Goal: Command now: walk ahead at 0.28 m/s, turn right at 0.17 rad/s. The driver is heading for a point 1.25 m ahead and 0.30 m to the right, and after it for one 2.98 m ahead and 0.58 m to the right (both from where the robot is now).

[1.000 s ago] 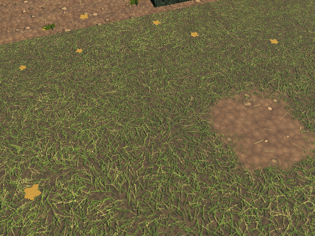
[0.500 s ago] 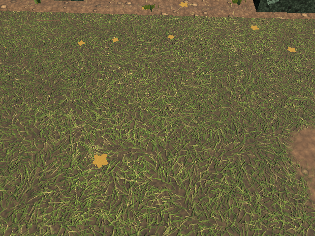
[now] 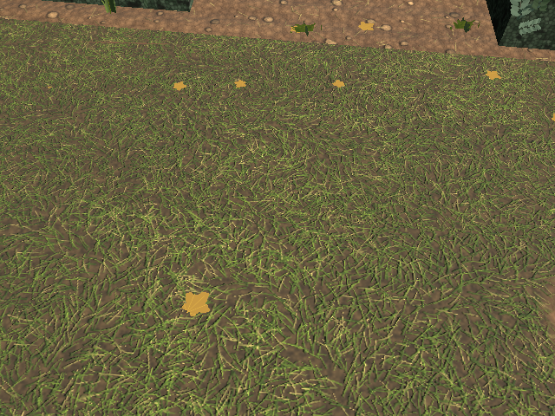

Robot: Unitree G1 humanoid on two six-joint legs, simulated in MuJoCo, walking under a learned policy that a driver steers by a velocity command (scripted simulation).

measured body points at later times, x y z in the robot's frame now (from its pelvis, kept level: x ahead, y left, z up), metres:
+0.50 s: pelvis +0.23 -0.11 -0.02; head +0.24 -0.12 +0.43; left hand +0.31 +0.12 -0.15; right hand +0.36 -0.37 -0.11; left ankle +0.41 +0.01 -0.71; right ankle +0.13 -0.16 -0.75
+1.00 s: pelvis +0.55 -0.16 -0.19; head +0.55 -0.17 +0.26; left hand +0.78 -0.03 -0.30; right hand +0.39 -0.33 -0.34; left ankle +0.53 -0.04 -0.92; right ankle +0.68 -0.37 -0.85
